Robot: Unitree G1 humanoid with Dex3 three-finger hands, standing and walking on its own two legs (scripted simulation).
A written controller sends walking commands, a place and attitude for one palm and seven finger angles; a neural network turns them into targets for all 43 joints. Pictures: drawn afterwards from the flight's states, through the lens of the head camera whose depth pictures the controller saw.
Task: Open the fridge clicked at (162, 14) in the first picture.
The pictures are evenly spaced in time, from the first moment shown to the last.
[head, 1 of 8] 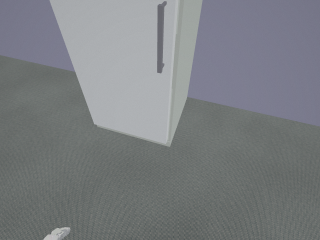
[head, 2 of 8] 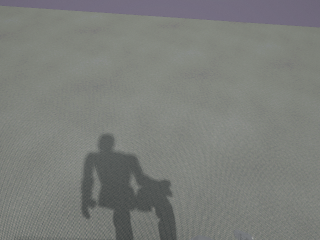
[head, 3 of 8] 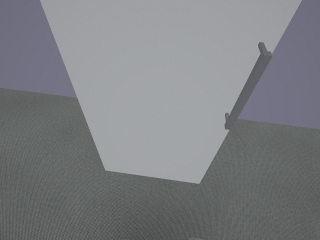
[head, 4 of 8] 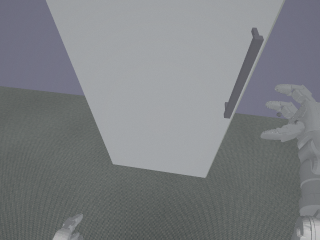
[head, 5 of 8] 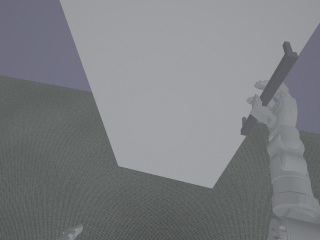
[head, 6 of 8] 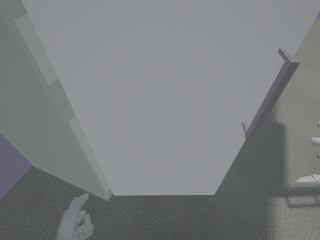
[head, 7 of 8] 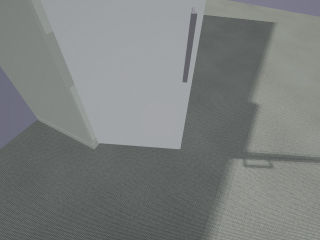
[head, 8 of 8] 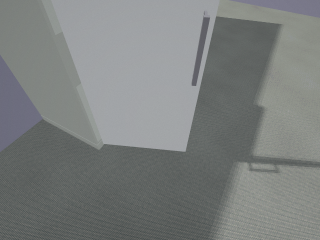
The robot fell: no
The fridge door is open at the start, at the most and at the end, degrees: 0 78 67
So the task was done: yes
